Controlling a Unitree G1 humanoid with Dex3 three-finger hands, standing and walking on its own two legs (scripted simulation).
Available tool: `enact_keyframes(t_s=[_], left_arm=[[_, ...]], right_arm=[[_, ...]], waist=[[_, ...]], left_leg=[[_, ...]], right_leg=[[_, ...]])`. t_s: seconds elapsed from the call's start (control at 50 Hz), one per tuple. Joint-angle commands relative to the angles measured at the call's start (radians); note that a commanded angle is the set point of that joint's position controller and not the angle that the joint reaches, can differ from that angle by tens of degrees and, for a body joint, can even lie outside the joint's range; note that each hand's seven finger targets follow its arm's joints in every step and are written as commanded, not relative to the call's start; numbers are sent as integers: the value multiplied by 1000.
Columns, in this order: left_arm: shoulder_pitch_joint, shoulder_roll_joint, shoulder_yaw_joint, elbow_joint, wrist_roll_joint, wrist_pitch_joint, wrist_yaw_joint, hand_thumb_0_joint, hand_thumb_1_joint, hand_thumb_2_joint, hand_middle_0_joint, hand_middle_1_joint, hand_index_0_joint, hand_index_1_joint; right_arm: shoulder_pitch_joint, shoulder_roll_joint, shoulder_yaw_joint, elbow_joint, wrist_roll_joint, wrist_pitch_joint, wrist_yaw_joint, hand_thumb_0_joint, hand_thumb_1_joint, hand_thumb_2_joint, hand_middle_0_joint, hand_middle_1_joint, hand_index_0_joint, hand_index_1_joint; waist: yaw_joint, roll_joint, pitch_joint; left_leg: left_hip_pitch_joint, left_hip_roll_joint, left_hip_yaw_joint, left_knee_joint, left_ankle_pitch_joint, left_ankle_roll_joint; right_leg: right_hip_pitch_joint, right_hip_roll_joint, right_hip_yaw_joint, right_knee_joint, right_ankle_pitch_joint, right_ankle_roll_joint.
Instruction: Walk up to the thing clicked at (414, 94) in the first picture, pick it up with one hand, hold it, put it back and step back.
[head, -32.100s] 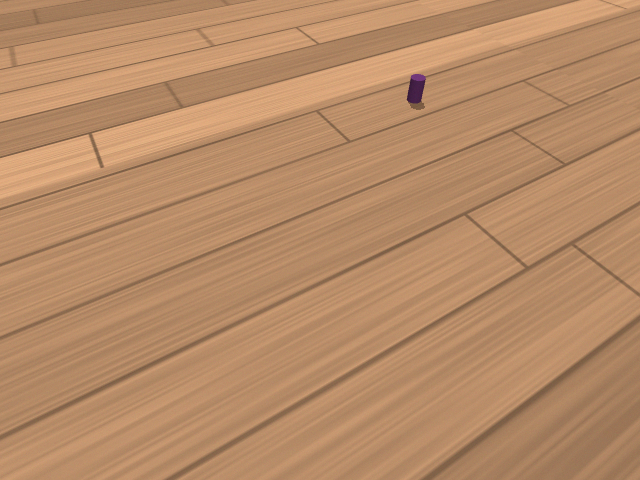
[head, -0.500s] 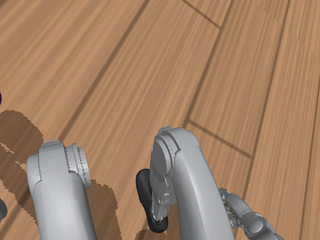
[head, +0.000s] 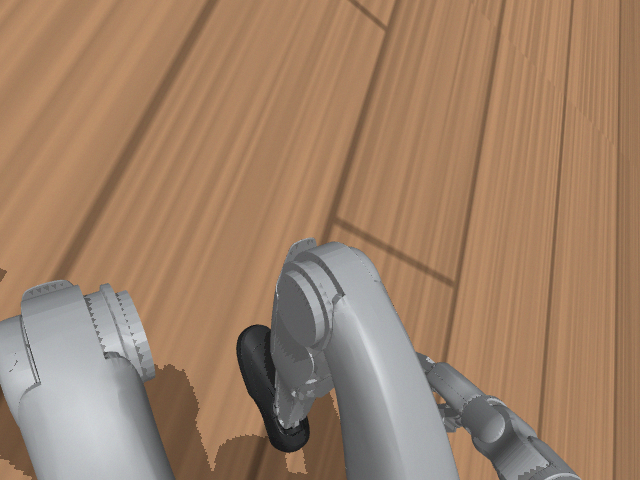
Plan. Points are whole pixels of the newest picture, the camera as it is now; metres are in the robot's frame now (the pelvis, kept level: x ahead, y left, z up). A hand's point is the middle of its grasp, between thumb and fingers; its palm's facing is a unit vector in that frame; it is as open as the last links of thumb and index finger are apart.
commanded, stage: lower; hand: left
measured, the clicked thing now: out of the picture +0.44 +0.36 -0.17
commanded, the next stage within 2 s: loosen in 0.52 s
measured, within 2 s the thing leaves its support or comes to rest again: rests again in 1.84 s
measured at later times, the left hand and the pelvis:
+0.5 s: hand out of the picture +0.44 +0.37 -0.16, palm faces +0.57 -0.82 +0.00, open 11.9 cm; pelvis -0.01 +0.01 -0.01, yaw -2 degrees
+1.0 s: hand out of the picture +0.44 +0.37 -0.16, palm faces +0.57 -0.82 +0.01, open 11.7 cm; pelvis -0.01 +0.01 -0.01, yaw -3 degrees
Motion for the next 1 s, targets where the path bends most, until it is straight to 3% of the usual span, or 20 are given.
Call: enact_keyframes(t_s=[0.0, 0.18, 0.6, 0.68, 0.74, 0.8, 0.88, 0.9, 0.96, 0.98], left_arm=[[-195, 264, 13, -141, -20, -88, -2, 0, -5, 1216, -1284, -1379, -1307, -1380], [-191, 340, 32, -91, -16, -119, 4, 0, 10, 1214, -1278, -1370, -1305, -1368], [-187, 342, -9, -32, -17, -145, 13, 0, 22, 1175, -1272, -1335, -1296, -1333], [-189, 344, 3, -43, -22, -153, 27, 0, -114, 869, -1151, -1134, -1199, -1101], [-195, 374, 8, -61, -18, -160, 30, 0, -173, 772, -1111, -1051, -1154, -1020], [-196, 359, -4, -67, -20, -155, 25, 0, -254, 681, -1046, -965, -1086, -935], [-189, 360, -11, -63, -14, -147, 29, 0, -281, 608, -973, -881, -1011, -851], [-182, 353, -7, -59, -18, -142, 29, 0, -345, 614, -893, -806, -931, -798], [-189, 331, -27, -42, -22, -138, 30, 0, -126, 828, -1073, -1031, -1103, -1014], [-197, 320, -35, -46, -22, -135, 30, 0, -183, 748, -1046, -972, -1084, -944]], right_arm=[[77, -344, -84, -17, -8, 6, -17, 0, -906, -904, 200, 300, 200, 300], [34, -358, -49, -34, -25, 8, -26, 0, -904, -903, 200, 300, 200, 300], [-17, -382, -7, -62, -47, 13, -34, 0, -898, -899, 200, 300, 200, 300], [-29, -386, -4, -74, -49, 16, -32, 0, -907, -893, 201, 300, 200, 300], [-31, -383, 2, -76, -51, 16, -32, 0, -908, -893, 201, 300, 200, 300], [-35, -378, 1, -77, -52, 16, -35, 0, -913, -893, 201, 300, 200, 300], [-37, -380, 0, -80, -51, 16, -34, 0, -910, -893, 201, 300, 200, 300], [-35, -379, -1, -81, -49, 16, -35, 0, -918, -899, 201, 300, 200, 300], [-44, -373, 6, -88, -50, 17, -34, 0, -904, -894, 200, 300, 200, 300], [-43, -370, 5, -88, -49, 15, -34, 0, -908, -893, 201, 300, 200, 300]], waist=[[-64, 532, -613], [-71, 515, -572], [-107, 534, -499], [-101, 551, -495], [-100, 546, -504], [-99, 535, -506], [-97, 561, -505], [-94, 549, -507], [-106, 511, -500], [-108, 506, -491]], left_leg=[[438, 60, 42, -300, 169, -13], [402, 67, 36, -276, 148, -8], [430, 81, -11, -289, 140, -17], [461, 87, -26, -300, 170, -24], [435, 81, -9, -281, 149, -16], [426, 83, 1, -272, 155, -12], [449, 86, -11, -291, 162, -19], [446, 86, -10, -288, 161, -18], [412, 82, -5, -276, 133, -9], [402, 81, -3, -276, 120, -6]], right_leg=[[299, 20, -54, -180, 201, -38], [316, 28, -61, -183, 191, -33], [304, 40, -104, -170, 195, -30], [298, 38, -109, -158, 213, -30], [323, 43, -103, -171, 206, -29], [329, 46, -96, -179, 213, -29], [314, 46, -104, -168, 211, -33], [317, 47, -102, -170, 212, -32], [321, 49, -105, -185, 195, -30], [318, 51, -103, -191, 187, -29]])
